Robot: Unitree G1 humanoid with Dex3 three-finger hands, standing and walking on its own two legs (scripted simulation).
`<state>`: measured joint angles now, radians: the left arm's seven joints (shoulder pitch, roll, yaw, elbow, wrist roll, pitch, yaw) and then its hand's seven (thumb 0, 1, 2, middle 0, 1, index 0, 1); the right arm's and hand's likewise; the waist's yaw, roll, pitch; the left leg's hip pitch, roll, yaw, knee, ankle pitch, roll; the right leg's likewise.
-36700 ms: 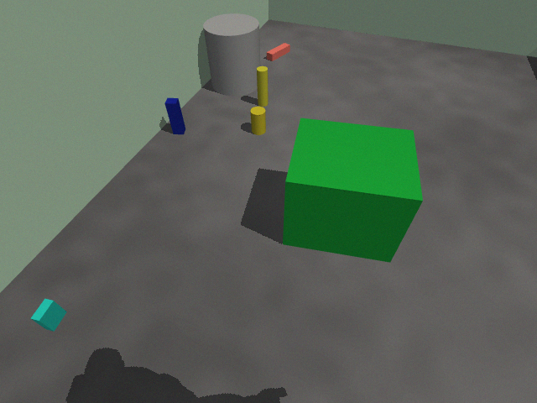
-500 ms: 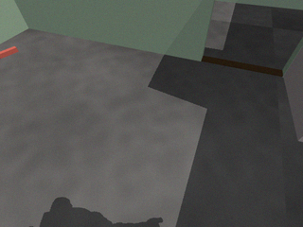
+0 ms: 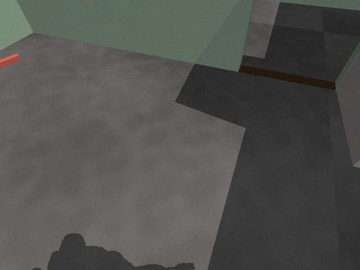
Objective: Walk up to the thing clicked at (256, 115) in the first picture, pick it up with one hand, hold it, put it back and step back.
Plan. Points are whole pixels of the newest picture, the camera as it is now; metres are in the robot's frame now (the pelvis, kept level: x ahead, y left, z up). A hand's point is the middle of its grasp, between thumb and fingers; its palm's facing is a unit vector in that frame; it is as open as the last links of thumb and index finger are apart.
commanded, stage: stand
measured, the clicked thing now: out of the picture +1.19 +2.05 -0.71
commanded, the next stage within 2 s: walk up in 0.88 s
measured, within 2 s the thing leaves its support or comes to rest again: neither
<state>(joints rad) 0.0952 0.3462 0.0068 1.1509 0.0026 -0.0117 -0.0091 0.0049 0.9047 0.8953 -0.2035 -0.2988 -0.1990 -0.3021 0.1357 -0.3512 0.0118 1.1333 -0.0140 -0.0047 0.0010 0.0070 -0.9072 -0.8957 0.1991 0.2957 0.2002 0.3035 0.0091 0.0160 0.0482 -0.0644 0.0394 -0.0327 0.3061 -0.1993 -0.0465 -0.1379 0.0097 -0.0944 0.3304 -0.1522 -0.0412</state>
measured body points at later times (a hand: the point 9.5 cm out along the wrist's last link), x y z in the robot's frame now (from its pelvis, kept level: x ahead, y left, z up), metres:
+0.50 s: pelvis +0.01 +0.00 +0.00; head +0.02 -0.01 +0.45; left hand +0.09 +0.31 -0.13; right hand +0.07 -0.30 -0.14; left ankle -0.02 +0.15 -0.75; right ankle +0.02 -0.09 -0.75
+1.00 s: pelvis +0.02 +0.01 +0.00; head +0.02 +0.00 +0.45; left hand +0.08 +0.32 -0.13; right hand +0.08 -0.30 -0.13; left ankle -0.01 +0.14 -0.72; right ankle +0.02 -0.09 -0.75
